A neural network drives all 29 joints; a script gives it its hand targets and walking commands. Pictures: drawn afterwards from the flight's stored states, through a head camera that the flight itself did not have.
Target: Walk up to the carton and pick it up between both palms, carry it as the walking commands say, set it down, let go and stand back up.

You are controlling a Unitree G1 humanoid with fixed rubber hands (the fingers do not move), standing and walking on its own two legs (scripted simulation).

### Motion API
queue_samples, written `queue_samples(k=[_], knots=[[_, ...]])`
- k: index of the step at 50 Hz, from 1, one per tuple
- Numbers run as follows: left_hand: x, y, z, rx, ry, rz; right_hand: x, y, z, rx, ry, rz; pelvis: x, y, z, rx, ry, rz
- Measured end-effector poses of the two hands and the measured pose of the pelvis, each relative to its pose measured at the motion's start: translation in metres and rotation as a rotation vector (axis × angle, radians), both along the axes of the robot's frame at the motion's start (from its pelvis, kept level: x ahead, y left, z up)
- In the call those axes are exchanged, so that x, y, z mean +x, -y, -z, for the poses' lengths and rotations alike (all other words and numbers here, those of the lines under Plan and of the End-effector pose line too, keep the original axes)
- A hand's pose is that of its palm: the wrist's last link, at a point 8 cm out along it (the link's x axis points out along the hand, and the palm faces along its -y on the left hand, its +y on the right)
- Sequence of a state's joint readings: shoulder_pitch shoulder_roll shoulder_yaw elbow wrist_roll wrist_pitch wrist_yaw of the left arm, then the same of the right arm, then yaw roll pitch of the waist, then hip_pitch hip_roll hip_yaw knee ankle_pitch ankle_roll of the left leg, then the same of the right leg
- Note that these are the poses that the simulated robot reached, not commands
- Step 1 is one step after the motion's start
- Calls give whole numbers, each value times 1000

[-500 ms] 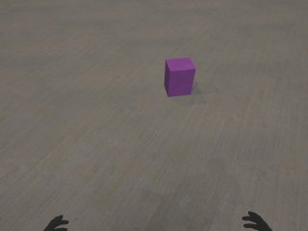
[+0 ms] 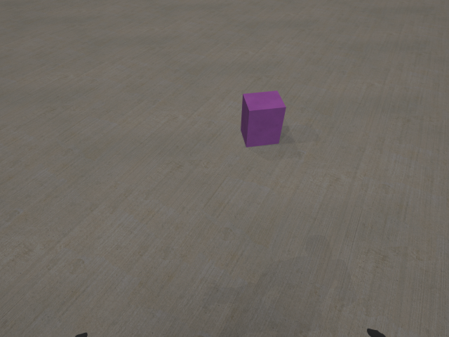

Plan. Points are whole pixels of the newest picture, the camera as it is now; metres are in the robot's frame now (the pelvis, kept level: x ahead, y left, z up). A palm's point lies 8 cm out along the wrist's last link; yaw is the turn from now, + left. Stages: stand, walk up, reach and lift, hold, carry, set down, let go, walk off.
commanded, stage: stand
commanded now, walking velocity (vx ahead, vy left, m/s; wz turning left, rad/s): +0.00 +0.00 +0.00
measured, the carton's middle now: (261, 119) +1.46 -0.27 -0.63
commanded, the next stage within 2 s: walk up in 0.80 s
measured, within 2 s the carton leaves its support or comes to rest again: neither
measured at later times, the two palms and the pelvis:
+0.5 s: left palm out of the picture +0.08 +0.30 -0.11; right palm out of the picture +0.08 -0.30 -0.11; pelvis +0.00 +0.00 +0.00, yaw +0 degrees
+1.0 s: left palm out of the picture +0.09 +0.30 -0.11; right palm out of the picture +0.09 -0.30 -0.11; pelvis +0.01 +0.00 +0.01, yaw +0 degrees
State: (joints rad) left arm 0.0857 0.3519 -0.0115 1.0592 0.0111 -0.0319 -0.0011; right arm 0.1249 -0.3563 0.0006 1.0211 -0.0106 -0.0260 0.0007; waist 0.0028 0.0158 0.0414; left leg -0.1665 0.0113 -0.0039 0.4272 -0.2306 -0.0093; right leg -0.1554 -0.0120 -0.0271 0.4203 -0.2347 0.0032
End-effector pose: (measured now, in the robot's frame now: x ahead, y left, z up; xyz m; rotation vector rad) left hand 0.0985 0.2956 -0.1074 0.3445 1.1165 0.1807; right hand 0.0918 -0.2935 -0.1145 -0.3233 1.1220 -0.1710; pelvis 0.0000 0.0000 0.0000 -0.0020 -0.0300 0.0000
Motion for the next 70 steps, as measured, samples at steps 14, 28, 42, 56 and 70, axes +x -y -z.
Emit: queue_samples(k=[14, 28, 42, 56, 70], knots=[[-16, -6, 1, 2, -50, -25, -12, 2, -2, -8, -43, 19, -2, -2, -4, -1, 3, 1], [-18, -9, 2, 6, -72, -38, -10, 2, -2, -10, -57, 25, 1, -3, -5, 0, -1, 0], [-12, -8, -1, 8, -64, -43, -2, 3, -2, -10, -50, 23, 5, -2, -5, 0, -2, -2], [-4, 13, 6, -38, -124, -22, -24, 12, 4, 5, -71, 102, 17, 11, -3, 4, -30, 47], [2, 106, 9, -81, -216, -88, 28, 33, 33, 161, -194, 112, 103, 65, -3, 39, -19, 62]])
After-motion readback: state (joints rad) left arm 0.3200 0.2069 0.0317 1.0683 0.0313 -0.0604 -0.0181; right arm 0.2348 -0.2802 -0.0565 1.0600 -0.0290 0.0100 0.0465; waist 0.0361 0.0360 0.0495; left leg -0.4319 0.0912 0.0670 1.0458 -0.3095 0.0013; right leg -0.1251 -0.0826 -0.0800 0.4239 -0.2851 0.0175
